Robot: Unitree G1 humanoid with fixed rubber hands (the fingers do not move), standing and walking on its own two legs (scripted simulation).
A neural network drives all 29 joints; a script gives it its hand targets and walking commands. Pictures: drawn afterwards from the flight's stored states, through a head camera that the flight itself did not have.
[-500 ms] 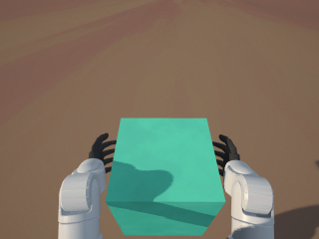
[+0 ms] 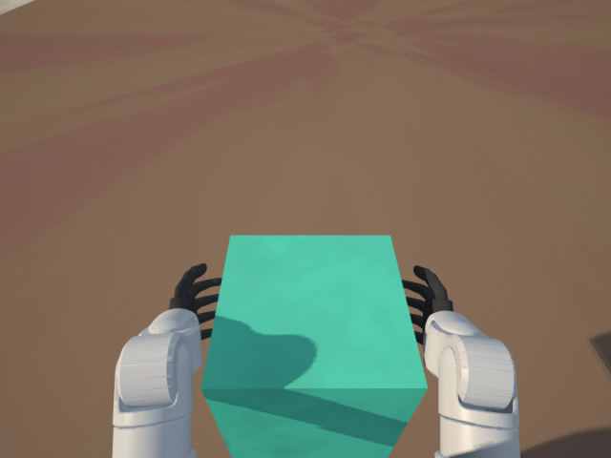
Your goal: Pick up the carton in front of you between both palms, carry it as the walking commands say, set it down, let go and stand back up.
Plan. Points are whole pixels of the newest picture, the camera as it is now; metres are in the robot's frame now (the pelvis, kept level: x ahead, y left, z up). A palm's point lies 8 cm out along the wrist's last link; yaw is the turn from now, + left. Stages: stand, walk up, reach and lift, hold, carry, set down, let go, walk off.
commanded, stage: carry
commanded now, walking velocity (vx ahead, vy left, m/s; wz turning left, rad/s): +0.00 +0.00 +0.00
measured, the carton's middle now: (310, 352) +0.27 +0.00 +0.01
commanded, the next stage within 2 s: hold in 1.34 s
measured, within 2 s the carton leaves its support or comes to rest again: neither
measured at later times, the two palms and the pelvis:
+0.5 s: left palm (184, 370) +0.22 +0.15 +0.06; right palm (439, 371) +0.22 -0.15 +0.05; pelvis -0.04 +0.00 +0.00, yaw +0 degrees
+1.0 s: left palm (185, 376) +0.22 +0.15 +0.05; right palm (438, 378) +0.22 -0.15 +0.04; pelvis -0.07 +0.00 +0.00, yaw +0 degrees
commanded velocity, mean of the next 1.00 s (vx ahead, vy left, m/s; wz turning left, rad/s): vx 0.00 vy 0.00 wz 0.00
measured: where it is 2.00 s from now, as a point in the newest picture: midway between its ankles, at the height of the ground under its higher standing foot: outside the picture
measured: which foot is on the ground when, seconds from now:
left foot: down 0.00-1.00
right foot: down 0.00-1.00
